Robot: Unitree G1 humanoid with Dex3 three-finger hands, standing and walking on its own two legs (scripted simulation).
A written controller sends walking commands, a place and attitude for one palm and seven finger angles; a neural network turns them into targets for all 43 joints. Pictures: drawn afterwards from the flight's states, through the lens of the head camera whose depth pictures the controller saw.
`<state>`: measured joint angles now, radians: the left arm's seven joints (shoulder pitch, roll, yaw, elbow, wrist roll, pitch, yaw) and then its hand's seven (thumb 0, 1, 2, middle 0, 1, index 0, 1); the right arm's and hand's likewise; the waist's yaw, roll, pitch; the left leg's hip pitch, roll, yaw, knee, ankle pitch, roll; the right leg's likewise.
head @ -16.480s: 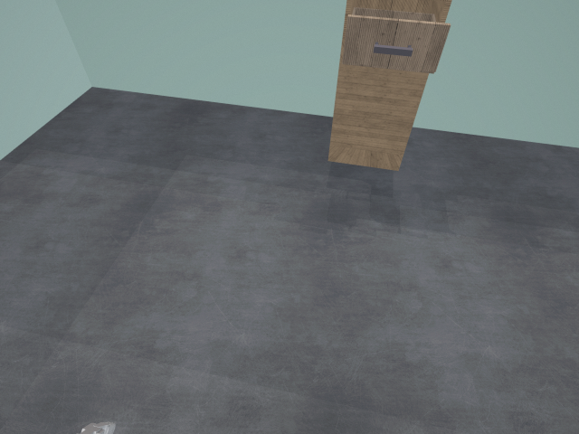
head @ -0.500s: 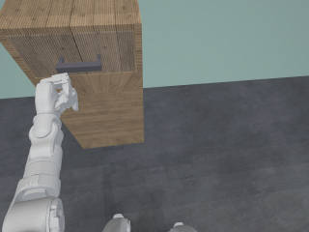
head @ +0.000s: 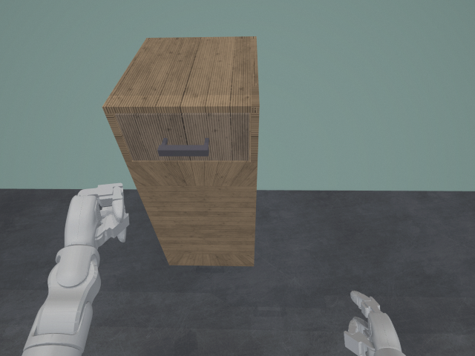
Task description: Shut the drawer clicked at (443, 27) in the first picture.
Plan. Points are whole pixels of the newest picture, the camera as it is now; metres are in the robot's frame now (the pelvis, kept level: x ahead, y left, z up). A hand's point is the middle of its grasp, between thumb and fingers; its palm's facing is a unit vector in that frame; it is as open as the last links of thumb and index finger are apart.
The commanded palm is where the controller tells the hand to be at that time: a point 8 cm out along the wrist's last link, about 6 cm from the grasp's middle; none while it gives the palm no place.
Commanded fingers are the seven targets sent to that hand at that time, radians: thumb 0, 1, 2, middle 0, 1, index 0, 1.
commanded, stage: draw the hand back to the body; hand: left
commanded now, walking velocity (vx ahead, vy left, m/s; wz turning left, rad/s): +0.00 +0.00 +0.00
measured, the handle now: (184, 145) +0.62 +0.20 -0.02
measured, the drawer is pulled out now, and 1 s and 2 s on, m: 0.00 0.00 0.00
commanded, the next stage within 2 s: step back with the hand held close in 0.60 s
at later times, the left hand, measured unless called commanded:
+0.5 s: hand (45, 267) +0.18 +0.24 +0.17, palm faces +0.40 -0.83 -0.39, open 3.2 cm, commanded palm +0.14 +0.28 +0.18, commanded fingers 0.00 0.90 0.90 -1.40 -1.60 -1.40 -1.60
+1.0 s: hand (44, 262) +0.19 +0.25 +0.17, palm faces +0.30 -0.82 -0.48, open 3.2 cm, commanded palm +0.13 +0.29 +0.18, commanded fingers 0.00 0.90 0.90 -1.40 -1.60 -1.40 -1.60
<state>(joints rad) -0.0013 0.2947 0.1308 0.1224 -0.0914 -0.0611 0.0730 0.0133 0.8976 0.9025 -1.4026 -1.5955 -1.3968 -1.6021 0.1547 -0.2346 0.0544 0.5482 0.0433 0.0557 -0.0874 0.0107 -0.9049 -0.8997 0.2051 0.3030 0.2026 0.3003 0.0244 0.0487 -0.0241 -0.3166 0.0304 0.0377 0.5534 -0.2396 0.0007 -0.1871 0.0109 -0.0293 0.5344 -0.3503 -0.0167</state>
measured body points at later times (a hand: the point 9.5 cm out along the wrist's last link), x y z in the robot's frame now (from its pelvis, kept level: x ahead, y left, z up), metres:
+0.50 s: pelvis +0.01 +0.00 +0.01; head -0.02 -0.03 +0.46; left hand +0.15 +0.28 +0.19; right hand +0.20 -0.22 -0.07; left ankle +0.03 +0.12 -0.73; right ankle -0.04 -0.11 -0.73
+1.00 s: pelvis -0.01 +0.02 +0.01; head +0.01 +0.00 +0.46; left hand +0.16 +0.29 +0.19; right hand +0.18 -0.23 -0.08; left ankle +0.03 +0.12 -0.73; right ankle -0.04 -0.11 -0.73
